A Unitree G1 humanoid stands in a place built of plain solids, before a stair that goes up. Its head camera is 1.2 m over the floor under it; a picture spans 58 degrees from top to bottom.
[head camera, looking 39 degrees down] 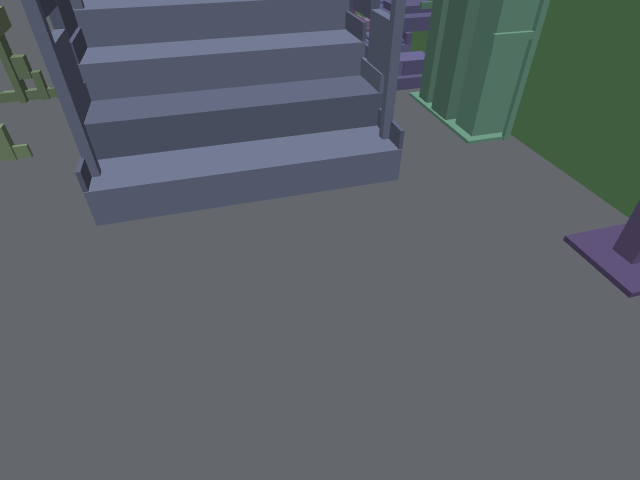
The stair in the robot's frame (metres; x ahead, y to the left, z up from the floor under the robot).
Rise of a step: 0.18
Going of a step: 0.30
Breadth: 1.50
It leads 16 degrees to the left of straight ahead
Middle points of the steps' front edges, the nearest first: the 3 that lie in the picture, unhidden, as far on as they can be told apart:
1.79 0.30 0.18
2.07 0.39 0.36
2.36 0.47 0.54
